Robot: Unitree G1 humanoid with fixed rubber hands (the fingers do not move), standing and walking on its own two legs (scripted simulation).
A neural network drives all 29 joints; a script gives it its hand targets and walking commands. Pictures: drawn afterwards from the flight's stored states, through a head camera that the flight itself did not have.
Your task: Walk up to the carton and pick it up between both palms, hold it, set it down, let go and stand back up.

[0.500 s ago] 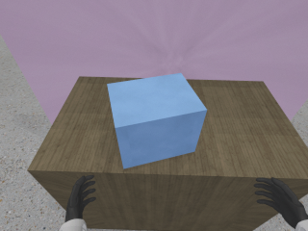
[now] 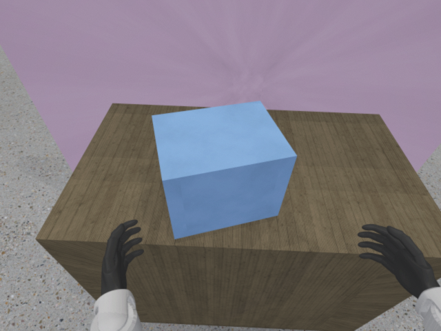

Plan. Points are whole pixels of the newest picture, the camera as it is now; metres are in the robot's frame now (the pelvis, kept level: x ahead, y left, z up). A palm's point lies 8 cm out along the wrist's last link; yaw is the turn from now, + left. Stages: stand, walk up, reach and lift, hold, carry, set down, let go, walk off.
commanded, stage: reach and lift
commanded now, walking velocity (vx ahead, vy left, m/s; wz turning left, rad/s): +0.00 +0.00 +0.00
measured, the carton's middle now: (218, 168) +0.46 +0.03 +0.02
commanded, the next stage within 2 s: none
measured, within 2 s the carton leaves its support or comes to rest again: neither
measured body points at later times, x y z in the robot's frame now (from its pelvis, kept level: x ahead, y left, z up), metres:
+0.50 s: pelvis +0.01 +0.00 +0.00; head +0.01 +0.02 +0.45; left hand +0.26 +0.21 +0.08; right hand +0.29 -0.29 +0.08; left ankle -0.04 +0.17 -0.74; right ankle +0.02 -0.13 -0.74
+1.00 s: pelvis +0.00 +0.00 +0.00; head +0.01 +0.00 +0.45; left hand +0.30 +0.21 +0.10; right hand +0.38 -0.26 +0.12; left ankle -0.04 +0.17 -0.74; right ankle +0.02 -0.13 -0.74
